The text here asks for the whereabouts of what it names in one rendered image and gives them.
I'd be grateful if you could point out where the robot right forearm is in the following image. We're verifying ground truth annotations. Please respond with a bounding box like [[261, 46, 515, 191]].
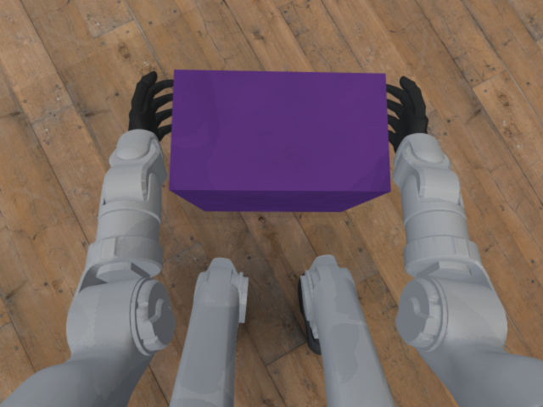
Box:
[[392, 133, 507, 341]]

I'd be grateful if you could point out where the robot right shin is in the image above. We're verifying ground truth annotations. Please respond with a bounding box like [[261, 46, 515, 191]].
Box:
[[309, 254, 356, 339]]

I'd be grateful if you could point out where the robot left forearm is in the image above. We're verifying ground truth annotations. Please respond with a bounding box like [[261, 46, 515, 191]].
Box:
[[66, 129, 167, 352]]

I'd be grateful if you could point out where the robot left hand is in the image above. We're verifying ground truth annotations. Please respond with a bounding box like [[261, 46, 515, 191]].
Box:
[[128, 71, 174, 141]]

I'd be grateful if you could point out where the robot left upper arm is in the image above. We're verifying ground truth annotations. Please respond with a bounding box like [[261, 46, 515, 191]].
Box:
[[0, 277, 176, 407]]

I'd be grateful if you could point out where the robot right hand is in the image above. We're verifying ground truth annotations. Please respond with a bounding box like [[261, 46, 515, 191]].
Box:
[[386, 76, 428, 153]]

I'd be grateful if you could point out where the robot right upper arm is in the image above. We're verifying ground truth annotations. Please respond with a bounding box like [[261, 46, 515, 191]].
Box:
[[395, 276, 543, 407]]

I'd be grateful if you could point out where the carton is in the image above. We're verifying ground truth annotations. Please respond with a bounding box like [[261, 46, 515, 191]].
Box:
[[169, 70, 391, 212]]

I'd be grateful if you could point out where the left robot thigh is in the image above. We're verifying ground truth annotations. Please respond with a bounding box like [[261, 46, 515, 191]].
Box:
[[169, 267, 249, 407]]

